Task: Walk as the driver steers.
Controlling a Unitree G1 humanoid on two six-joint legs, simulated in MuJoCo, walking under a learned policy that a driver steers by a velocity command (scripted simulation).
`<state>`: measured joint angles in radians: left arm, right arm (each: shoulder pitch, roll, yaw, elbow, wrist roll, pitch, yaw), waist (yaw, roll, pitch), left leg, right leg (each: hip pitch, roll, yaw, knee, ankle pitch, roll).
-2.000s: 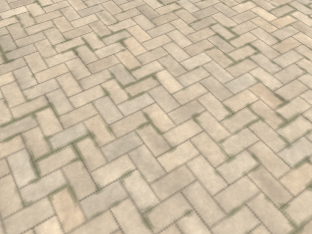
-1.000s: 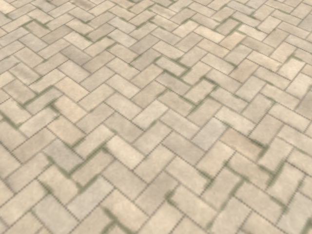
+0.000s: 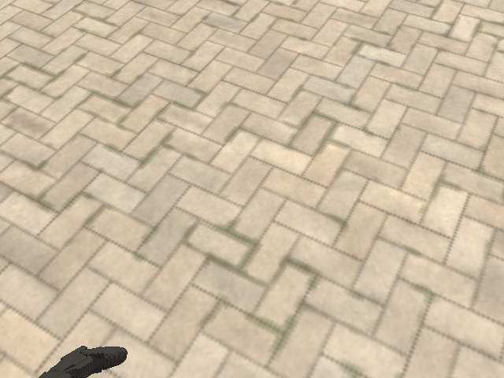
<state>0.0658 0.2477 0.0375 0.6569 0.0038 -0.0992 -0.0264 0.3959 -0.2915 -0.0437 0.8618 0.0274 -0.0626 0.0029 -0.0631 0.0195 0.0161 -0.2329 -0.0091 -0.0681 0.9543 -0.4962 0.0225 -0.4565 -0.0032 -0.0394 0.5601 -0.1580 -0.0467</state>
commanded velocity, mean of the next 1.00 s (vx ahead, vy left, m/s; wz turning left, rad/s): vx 0.17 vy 0.00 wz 0.40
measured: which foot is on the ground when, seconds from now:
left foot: up 0.00-0.40, down 0.42-1.00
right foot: down 0.00-0.40, up 0.42-0.84, down 0.86-1.00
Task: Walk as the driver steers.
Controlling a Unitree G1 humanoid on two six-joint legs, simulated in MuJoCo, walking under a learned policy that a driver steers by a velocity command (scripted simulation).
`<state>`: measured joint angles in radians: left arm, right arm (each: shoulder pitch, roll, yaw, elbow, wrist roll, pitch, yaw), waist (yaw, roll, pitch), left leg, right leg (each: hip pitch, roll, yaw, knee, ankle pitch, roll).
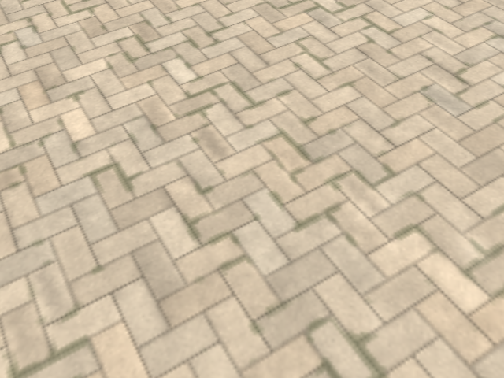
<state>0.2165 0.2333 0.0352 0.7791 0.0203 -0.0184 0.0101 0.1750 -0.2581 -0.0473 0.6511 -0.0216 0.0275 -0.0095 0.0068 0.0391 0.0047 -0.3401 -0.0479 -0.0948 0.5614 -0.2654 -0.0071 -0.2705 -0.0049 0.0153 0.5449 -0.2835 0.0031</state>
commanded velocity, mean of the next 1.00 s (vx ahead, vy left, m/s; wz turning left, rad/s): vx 0.00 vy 0.00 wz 0.03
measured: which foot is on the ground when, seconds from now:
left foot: down 0.00-1.00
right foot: down 0.00-1.00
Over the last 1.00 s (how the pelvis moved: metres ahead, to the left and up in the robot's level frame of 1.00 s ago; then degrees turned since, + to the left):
0.27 0.01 0.01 25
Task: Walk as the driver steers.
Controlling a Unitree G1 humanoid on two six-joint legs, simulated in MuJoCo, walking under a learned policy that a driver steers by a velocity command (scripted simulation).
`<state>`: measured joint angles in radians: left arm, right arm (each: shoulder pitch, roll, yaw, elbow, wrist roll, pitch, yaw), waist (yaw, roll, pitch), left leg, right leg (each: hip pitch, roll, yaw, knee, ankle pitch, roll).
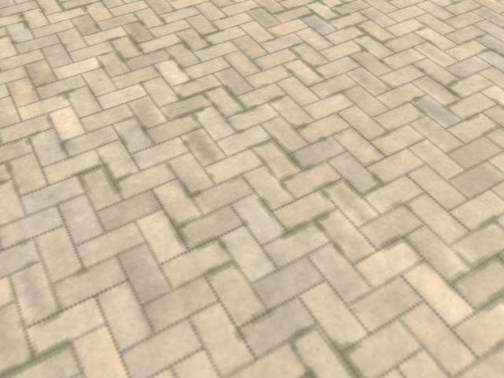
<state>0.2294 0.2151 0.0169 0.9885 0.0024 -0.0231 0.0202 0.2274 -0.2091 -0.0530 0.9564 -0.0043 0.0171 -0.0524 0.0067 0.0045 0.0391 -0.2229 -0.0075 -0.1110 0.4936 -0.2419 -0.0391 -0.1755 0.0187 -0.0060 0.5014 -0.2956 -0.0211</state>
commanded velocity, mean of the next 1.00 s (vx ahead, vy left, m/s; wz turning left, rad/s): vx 0.08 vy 0.00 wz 0.00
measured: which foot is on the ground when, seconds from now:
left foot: down 0.00-0.72, up 0.74-0.94, down 0.96-1.00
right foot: down 0.00-0.96, up 0.98-1.00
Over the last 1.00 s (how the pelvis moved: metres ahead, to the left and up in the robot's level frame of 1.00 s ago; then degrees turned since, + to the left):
0.02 -0.02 0.00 0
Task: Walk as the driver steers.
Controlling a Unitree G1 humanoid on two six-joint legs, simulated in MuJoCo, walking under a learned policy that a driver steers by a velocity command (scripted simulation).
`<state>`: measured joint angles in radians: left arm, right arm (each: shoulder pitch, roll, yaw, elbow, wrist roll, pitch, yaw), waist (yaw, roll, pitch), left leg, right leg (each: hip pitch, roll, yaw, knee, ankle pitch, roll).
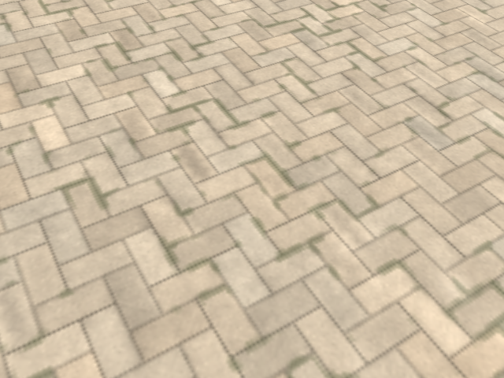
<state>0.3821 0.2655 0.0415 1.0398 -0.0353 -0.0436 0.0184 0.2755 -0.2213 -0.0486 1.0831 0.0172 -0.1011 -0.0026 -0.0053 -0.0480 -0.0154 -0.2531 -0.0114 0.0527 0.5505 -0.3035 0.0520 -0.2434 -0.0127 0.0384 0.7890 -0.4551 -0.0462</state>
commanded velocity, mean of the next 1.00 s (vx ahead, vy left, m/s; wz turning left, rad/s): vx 0.47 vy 0.00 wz -0.04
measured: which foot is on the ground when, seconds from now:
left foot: down 0.00-0.44, up 0.46-0.94, down 0.96-1.00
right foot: up 0.00-0.40, down 0.42-0.98, up 1.00-1.00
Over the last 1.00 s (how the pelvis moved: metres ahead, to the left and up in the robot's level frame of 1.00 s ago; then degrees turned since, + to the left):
0.07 0.04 -0.01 0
